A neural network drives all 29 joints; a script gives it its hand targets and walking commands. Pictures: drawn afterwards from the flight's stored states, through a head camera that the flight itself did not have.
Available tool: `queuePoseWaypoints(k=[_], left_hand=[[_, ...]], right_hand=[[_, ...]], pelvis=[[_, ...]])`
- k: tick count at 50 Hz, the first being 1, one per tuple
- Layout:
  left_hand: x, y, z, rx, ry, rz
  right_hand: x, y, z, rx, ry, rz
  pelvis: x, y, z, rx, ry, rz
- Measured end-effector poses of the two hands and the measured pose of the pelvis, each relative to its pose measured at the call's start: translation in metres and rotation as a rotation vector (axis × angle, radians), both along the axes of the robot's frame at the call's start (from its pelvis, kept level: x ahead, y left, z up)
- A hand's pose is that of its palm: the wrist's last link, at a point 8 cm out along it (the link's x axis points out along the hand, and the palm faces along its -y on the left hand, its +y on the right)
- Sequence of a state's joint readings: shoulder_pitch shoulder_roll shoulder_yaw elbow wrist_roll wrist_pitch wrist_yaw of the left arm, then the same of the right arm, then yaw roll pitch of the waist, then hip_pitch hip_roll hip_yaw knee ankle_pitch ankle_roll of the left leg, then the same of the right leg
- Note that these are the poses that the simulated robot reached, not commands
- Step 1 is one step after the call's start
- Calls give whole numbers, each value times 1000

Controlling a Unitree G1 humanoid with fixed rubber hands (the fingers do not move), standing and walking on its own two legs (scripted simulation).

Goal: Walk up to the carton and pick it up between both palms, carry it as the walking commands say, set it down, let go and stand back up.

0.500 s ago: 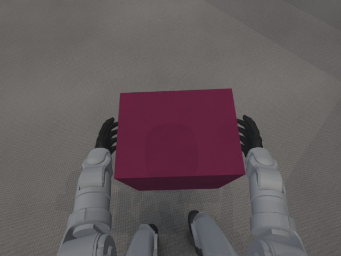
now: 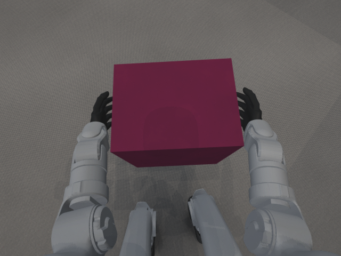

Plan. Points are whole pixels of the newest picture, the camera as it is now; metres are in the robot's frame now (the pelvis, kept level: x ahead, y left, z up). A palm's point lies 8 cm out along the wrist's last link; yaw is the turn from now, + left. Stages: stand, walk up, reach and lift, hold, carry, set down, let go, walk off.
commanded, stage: set down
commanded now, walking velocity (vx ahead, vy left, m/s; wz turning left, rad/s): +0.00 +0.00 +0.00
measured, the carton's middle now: (174, 123) +0.44 -0.05 -0.15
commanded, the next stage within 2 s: none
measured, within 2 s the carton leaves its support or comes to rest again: neither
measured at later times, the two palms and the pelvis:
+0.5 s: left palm (114, 127) +0.46 +0.13 -0.17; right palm (237, 125) +0.41 -0.23 -0.16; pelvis -0.01 +0.00 -0.07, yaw +0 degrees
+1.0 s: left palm (120, 127) +0.49 +0.13 -0.26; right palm (228, 127) +0.43 -0.23 -0.25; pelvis -0.03 +0.00 -0.15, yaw +1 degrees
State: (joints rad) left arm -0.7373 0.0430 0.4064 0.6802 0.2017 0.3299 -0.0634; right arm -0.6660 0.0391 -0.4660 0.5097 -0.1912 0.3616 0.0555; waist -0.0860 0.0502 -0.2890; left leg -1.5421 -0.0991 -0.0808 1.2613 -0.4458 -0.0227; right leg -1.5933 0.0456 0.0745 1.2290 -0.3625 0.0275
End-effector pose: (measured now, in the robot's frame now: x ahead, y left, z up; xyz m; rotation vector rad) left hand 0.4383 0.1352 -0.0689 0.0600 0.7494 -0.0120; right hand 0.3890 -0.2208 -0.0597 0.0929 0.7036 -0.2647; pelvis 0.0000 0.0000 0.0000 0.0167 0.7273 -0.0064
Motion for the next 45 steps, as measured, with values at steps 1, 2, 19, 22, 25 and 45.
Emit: queuePoseWaypoints(k=[1,2,19,22,25,45], left_hand=[[2,1,-4,0,0,1],[5,1,-8,2,1,0],[17,-8,-79,1,-2,-2],[20,-10,-91,10,2,-2],[21,-8,-103,7,6,8],[41,-4,-170,9,-2,7]], right_hand=[[2,1,-5,-6,1,6],[4,1,-10,-6,3,5],[12,-7,-79,-4,-1,-20],[17,-8,-91,-4,3,-12],[21,-7,-103,0,7,-8],[39,-2,-171,-18,4,0]], pelvis=[[0,0,-3,2,8,-2],[0,0,-7,3,18,-4],[-2,2,-54,-3,138,7],[-7,3,-65,0,144,8],[-11,2,-75,6,146,1],[-31,1,-137,0,160,20]])
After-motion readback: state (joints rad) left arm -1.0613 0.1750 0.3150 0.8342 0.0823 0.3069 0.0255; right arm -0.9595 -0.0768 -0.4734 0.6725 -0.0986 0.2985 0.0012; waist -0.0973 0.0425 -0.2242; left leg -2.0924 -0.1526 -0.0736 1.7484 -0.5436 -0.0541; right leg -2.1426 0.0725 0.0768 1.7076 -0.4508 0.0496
